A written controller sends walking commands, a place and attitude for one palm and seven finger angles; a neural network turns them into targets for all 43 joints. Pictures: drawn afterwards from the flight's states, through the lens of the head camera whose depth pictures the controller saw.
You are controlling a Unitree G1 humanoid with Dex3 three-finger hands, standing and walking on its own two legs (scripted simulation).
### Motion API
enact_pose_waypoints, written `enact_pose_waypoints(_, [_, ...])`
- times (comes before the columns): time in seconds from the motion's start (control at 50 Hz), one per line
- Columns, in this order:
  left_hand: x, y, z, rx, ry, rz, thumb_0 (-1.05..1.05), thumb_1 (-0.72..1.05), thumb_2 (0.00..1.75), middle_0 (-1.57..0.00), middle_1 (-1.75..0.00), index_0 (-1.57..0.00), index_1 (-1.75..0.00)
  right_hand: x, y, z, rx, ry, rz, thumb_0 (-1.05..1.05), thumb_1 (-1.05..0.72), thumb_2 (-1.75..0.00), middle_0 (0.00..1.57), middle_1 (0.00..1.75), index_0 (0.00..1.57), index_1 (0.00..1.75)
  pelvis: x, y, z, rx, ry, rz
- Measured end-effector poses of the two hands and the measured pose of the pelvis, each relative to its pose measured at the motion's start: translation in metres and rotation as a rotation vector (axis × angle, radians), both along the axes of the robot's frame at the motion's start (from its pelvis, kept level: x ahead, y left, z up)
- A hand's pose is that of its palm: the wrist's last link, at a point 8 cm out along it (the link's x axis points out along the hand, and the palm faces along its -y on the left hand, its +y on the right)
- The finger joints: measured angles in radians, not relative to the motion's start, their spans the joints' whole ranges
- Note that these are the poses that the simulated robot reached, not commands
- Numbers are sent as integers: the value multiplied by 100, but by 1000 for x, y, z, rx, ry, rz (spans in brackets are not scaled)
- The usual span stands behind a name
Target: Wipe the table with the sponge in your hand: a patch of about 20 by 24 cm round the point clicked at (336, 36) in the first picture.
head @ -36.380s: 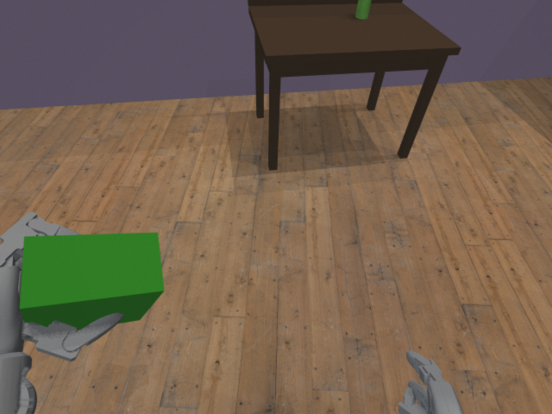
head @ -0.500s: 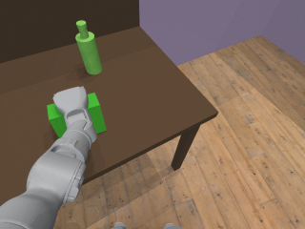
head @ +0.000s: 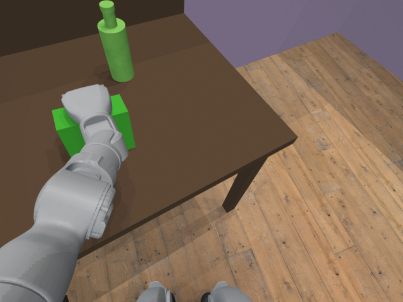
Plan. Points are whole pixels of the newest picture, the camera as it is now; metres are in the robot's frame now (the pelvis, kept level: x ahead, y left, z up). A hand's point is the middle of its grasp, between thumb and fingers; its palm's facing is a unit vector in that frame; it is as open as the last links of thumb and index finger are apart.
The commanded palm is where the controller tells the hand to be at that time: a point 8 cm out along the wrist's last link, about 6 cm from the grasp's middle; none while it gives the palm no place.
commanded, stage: wipe forward along the third lane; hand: left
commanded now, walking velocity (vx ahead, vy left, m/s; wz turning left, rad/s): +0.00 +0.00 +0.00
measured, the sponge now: (99, 136) +0.49 +0.19 -0.03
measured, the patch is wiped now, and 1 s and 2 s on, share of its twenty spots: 0.85 0.95 0.95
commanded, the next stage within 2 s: wipe back along the third lane in 0.16 s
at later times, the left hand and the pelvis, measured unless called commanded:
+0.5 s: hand (89, 112) +0.52 +0.21 +0.02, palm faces -0.06 -0.01 -1.00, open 10.6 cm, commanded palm +0.49 +0.17 +0.05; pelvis +0.01 +0.02 +0.00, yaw -1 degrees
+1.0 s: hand (98, 130) +0.47 +0.18 +0.02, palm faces -0.08 -0.02 -1.00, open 10.6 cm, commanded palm +0.44 +0.16 +0.05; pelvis +0.05 +0.01 +0.02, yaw +1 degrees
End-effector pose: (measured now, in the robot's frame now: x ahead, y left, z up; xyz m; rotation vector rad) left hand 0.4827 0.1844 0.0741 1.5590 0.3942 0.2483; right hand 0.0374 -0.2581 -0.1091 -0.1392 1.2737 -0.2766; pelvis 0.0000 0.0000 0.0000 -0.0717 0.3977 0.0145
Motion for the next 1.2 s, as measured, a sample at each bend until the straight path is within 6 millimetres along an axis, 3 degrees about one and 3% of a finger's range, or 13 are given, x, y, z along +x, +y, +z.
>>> enact_pose_waypoints(0.3, [30, 16, 0, -5, 3, 12, 0, -55, 104, -68, -131, -70, -131, -33, 12, -1, -19, 89, -42, 0, -90, -90, 20, 30, 20, 30, 2, 14, -9, -22, 42, -9])
enact_pose_waypoints(0.46, [26, 18, -2, -6, -23, -18, 0, -55, 104, -68, -131, -70, -131, -35, 21, 1, 11, 125, -55, 0, -90, -90, 20, 30, 20, 30, 10, 17, -4, -24, 31, -17])
enact_pose_waypoints(0.6, [17, 15, -1, 3, -27, -27, 0, -54, 104, -67, -131, -70, -132, -6, 27, 4, 43, 100, -28, 0, -90, -90, 20, 30, 20, 30, 21, 19, 4, -20, 7, -8])
enact_pose_waypoints(0.86, [-12, 0, 1, -10, -24, -49, 0, -53, 104, -66, -131, -69, -132, 91, 30, 11, 87, -43, 79, 0, -91, -90, 20, 30, 20, 30, 41, 13, 17, 0, -52, 9])
enact_pose_waypoints(0.96, [-24, -4, 1, -17, -18, -44, 0, -53, 104, -66, -131, -68, -132, 120, 29, 18, 93, -91, 112, 0, -91, -90, 20, 30, 20, 30, 45, 8, 22, 9, -76, 12])
enact_pose_waypoints(1.08, [-35, -9, 2, -17, -9, -41, 0, -53, 104, -66, -132, -68, -132, 134, 25, 24, 90, -116, 130, 0, -91, -90, 20, 30, 20, 30, 45, 2, 27, 19, -102, 16])
enact_pose_waypoints(1.2, [-47, -15, 1, -12, -10, -47, 0, -53, 104, -66, -132, -68, -132, 129, 18, 25, 91, -105, 125, 0, -91, -90, 20, 30, 20, 30, 44, -4, 30, 26, -122, 18])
